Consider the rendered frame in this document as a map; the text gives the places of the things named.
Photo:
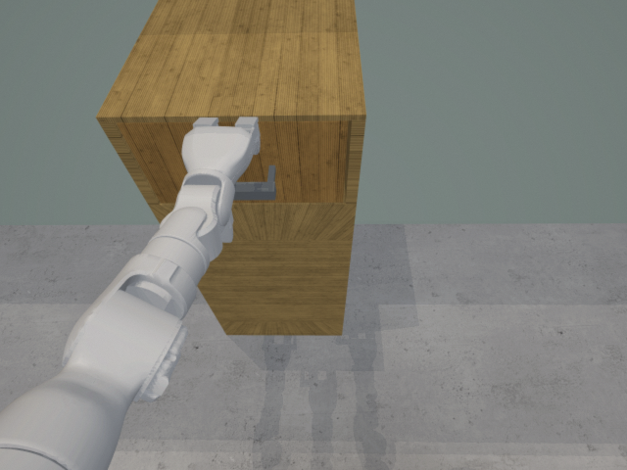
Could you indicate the handle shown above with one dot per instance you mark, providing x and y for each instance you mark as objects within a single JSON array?
[{"x": 257, "y": 190}]

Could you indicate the robot left forearm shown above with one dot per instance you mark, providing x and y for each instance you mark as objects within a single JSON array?
[{"x": 168, "y": 270}]

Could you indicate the left robot hand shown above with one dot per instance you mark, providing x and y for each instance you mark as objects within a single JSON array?
[{"x": 227, "y": 149}]

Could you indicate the cabinet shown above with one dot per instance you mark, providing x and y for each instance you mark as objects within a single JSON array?
[{"x": 286, "y": 270}]

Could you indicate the drawer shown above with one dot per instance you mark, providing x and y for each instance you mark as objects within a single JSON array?
[{"x": 309, "y": 157}]

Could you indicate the robot left upper arm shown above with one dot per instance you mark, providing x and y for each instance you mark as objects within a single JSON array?
[{"x": 73, "y": 421}]

